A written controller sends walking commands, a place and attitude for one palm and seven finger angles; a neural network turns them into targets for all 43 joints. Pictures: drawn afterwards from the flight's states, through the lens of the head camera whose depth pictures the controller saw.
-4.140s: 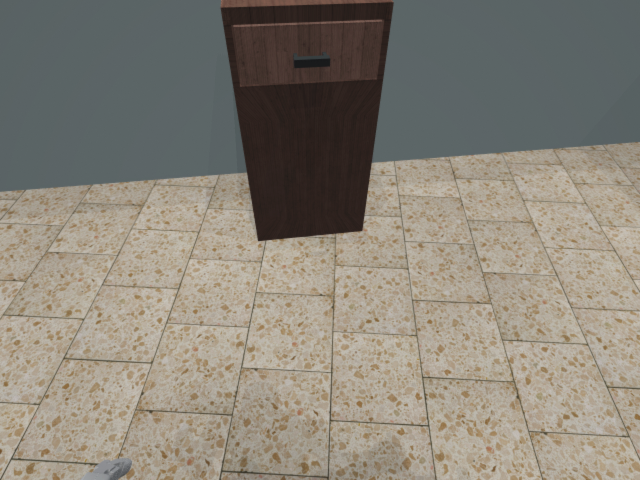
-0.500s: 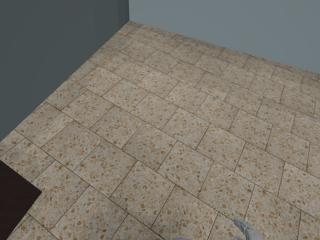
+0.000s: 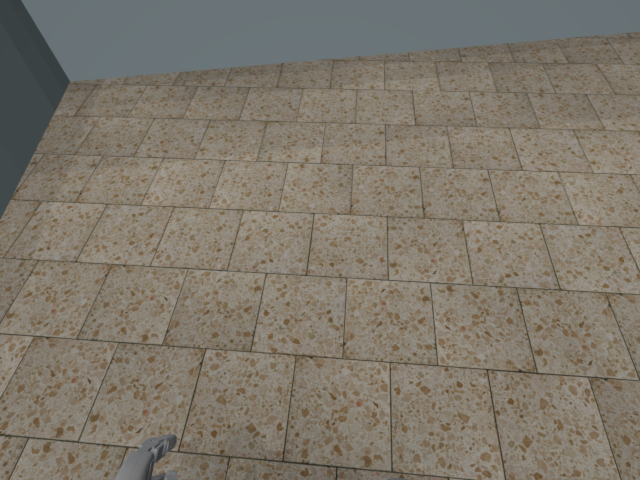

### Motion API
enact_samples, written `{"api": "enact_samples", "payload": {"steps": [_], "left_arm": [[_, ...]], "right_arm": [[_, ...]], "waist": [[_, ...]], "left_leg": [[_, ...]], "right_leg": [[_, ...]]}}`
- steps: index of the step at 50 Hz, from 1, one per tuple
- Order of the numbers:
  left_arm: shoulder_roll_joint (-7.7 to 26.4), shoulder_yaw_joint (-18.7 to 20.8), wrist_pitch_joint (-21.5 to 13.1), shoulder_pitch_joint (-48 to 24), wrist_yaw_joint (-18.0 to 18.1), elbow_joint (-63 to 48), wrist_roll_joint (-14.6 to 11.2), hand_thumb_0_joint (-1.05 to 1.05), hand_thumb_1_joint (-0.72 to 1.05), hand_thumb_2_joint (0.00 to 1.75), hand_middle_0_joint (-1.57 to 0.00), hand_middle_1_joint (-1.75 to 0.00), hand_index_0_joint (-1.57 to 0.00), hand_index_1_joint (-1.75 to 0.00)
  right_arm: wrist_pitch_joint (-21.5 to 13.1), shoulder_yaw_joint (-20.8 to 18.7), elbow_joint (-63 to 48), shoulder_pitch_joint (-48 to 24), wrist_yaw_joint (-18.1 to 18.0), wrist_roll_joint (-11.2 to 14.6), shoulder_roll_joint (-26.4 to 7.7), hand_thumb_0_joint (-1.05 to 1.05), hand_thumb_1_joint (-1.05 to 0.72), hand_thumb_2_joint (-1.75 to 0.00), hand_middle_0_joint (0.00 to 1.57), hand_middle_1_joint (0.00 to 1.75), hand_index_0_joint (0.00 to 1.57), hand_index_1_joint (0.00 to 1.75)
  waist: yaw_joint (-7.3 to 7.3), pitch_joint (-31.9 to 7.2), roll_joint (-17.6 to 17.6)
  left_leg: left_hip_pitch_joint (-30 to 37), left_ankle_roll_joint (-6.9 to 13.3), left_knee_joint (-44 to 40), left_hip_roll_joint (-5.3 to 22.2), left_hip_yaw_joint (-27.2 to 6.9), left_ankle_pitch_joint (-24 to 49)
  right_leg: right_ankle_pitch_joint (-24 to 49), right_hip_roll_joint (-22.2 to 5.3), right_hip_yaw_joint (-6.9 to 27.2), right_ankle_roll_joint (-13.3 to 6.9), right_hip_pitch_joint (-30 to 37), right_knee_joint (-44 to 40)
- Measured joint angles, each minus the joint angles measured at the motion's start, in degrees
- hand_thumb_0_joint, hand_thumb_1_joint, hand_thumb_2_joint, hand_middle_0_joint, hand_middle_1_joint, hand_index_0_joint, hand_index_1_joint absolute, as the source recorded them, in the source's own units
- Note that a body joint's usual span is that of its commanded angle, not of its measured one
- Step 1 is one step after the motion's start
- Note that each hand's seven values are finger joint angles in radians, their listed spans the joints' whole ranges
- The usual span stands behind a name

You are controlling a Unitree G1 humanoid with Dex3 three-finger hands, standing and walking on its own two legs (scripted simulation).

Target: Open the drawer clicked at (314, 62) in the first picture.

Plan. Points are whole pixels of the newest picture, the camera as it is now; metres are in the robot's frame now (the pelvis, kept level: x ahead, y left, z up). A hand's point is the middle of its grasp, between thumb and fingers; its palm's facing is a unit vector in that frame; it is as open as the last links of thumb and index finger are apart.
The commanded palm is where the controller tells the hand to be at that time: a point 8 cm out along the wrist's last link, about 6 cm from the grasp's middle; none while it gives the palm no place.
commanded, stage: walk to a spot facing it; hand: left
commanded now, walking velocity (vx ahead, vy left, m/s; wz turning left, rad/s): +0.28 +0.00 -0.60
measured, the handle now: out of the picture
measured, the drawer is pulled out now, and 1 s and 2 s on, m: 0.00 0.00 0.00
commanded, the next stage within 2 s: turn to face it in 0.46 s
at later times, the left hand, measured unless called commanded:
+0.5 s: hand out of the picture +0.10 +0.20 -0.17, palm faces -0.06 -0.98 -0.16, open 7.4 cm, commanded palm none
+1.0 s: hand (238, 329) +0.36 +0.15 -0.13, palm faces -0.16 -0.97 -0.20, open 7.4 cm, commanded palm none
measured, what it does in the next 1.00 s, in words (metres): walks ahead: left foot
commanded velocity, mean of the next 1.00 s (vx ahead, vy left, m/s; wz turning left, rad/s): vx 0.13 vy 0.00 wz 0.06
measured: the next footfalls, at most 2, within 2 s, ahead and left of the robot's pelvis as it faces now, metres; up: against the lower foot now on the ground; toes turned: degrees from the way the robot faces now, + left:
left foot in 0.50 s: +0.23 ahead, +0.11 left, +0.00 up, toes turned -5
right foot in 1.02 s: +0.21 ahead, -0.10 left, +0.00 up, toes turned -10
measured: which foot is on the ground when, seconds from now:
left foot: up 0.00-0.48, down 0.50-1.00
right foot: down 0.00-0.50, up 0.52-1.00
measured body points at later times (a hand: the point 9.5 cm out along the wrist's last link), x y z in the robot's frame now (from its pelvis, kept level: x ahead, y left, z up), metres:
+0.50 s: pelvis +0.11 +0.02 +0.01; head +0.14 +0.04 +0.46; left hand +0.11 +0.26 -0.15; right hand +0.20 -0.24 -0.11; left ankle +0.19 +0.11 -0.72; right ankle +0.01 -0.10 -0.72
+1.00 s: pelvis +0.18 +0.01 +0.02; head +0.21 -0.01 +0.46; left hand +0.36 +0.20 -0.12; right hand +0.08 -0.19 -0.14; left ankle +0.19 +0.11 -0.72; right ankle +0.17 -0.09 -0.71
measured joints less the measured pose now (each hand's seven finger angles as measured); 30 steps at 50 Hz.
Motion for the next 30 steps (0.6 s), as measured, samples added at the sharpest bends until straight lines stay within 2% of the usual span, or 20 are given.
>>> {"api": "enact_samples", "payload": {"steps": [2, 4, 6, 13, 18, 22, 24, 25, 26, 28, 30], "left_arm": [[-0.6, -0.5, -0.5, 0.2, 0.5, -0.3, -0.5, 0.00, 0.91, 0.90, -0.20, -0.30, -0.20, -0.30], [-0.8, -0.6, -0.9, 1.3, 1.0, -0.3, -0.7, 0.00, 0.90, 0.90, -0.20, -0.30, -0.20, -0.30], [-1.0, -0.7, -1.2, 2.7, 1.2, 0.2, -0.7, 0.00, 0.90, 0.90, -0.20, -0.30, -0.20, -0.30], [-2.2, -1.5, -3.0, 8.2, 0.5, 3.2, -0.3, 0.00, 0.90, 0.90, -0.20, -0.30, -0.20, -0.30], [-3.0, -1.5, -3.5, 12.3, 0.7, 5.4, 0.1, 0.00, 0.90, 0.90, -0.20, -0.30, -0.20, -0.30], [-2.7, -1.3, -3.3, 15.2, 1.1, 7.3, 0.3, 0.00, 0.90, 0.90, -0.20, -0.30, -0.20, -0.30], [-2.4, -1.0, -2.9, 16.6, 1.1, 8.3, 0.1, 0.00, 0.90, 0.90, -0.20, -0.30, -0.20, -0.30], [-2.1, -0.7, -2.6, 17.1, 1.1, 8.7, -0.1, 0.00, 0.90, 0.90, -0.20, -0.30, -0.20, -0.30], [-1.7, -0.4, -2.1, 17.0, 1.0, 9.3, -0.4, 0.00, 0.90, 0.90, -0.20, -0.30, -0.20, -0.30], [-1.2, 0.0, -1.2, 16.5, 0.8, 10.1, -0.3, 0.00, 0.90, 0.90, -0.20, -0.30, -0.20, -0.30], [-0.6, 0.3, -0.7, 15.5, 0.5, 10.4, 0.1, 0.00, 0.90, 0.90, -0.20, -0.30, -0.20, -0.30]], "right_arm": [[1.3, 0.0, 0.5, -0.4, -0.2, 0.0, -0.5, 0.01, -0.91, -0.90, 0.20, 0.30, 0.20, 0.30], [1.7, 0.1, 0.7, -1.1, 0.2, -0.3, -0.3, 0.01, -0.91, -0.90, 0.20, 0.30, 0.20, 0.30], [1.3, 0.1, 0.3, -2.0, 0.8, -0.6, -0.1, 0.01, -0.91, -0.90, 0.20, 0.30, 0.20, 0.30], [-0.7, 0.0, -1.7, -5.9, 1.5, -0.8, 0.2, 0.01, -0.91, -0.90, 0.20, 0.30, 0.20, 0.30], [-1.3, 0.2, -1.9, -7.9, 1.6, -0.6, 0.6, 0.01, -0.91, -0.90, 0.20, 0.30, 0.20, 0.30], [-2.1, 0.7, -2.3, -9.6, 1.5, -0.2, 1.5, 0.01, -0.91, -0.90, 0.20, 0.30, 0.20, 0.30], [-3.1, 1.3, -2.9, -10.2, 1.2, 0.0, 2.1, 0.01, -0.91, -0.90, 0.20, 0.30, 0.20, 0.30], [-4.0, 1.6, -3.2, -10.5, 1.0, -0.1, 2.4, 0.01, -0.91, -0.90, 0.20, 0.30, 0.20, 0.30], [-4.7, 1.8, -3.3, -11.0, 0.8, -0.3, 3.0, 0.01, -0.91, -0.90, 0.20, 0.30, 0.20, 0.30], [-5.2, 2.6, -3.8, -11.0, 0.6, -0.4, 3.9, 0.00, -0.91, -0.90, 0.20, 0.30, 0.20, 0.30], [-5.3, 3.2, -3.8, -9.9, 0.1, -0.3, 4.8, 0.00, -0.91, -0.90, 0.20, 0.30, 0.20, 0.30]], "waist": [[-0.28, -0.2, 0.6], [0.22, -1.0, 0.1], [0.56, -2.0, -0.6], [1.84, -3.9, -1.1], [3.75, -4.5, -1.7], [5.61, -4.4, -3.1], [6.10, -4.3, -4.0], [6.13, -4.1, -4.6], [6.24, -3.7, -5.6], [6.38, -3.1, -6.3], [5.63, -3.1, -6.4]], "left_leg": [[-4.8, -0.3, 10.7, -1.8, -5.8, -2.0], [-8.3, -0.7, 16.5, -2.8, -8.4, 1.5], [-10.7, -1.2, 17.5, -3.0, -9.7, 5.8], [-14.6, -2.1, 11.0, -3.3, -12.3, 13.6], [-13.8, -1.8, 3.8, -4.6, -12.2, 13.2], [-10.1, -0.8, -5.3, -6.5, -11.1, 11.4], [-6.3, -0.2, -12.6, -7.5, -10.3, 13.8], [-4.8, 1.2, -14.9, -7.8, -9.6, 16.2], [-4.7, 3.0, -13.6, -8.1, -8.4, 16.1], [-3.3, 5.2, -12.2, -7.5, -6.1, 13.5], [-0.9, 5.8, -14.1, -7.1, -4.6, 12.7]], "right_leg": [[-0.2, 0.7, 0.3, -1.1, 0.8, -0.3], [1.2, 1.2, 1.5, -1.2, 2.6, -3.3], [2.9, 1.7, 2.8, -1.5, 4.5, -6.8], [5.3, 3.3, 6.2, -1.8, 8.9, -13.9], [4.0, 3.9, 7.6, -1.2, 11.8, -15.5], [1.4, 3.6, 9.3, 0.1, 13.5, -14.4], [-1.3, 3.4, 10.4, 1.0, 13.5, -11.6], [-3.2, 3.4, 11.2, 1.2, 12.3, -7.9], [-6.0, 3.0, 11.1, 1.2, 9.8, -1.0], [-9.2, 2.5, 9.1, 1.4, 3.5, 14.3], [-7.4, 1.2, 6.3, 1.9, -1.8, 24.0]]}}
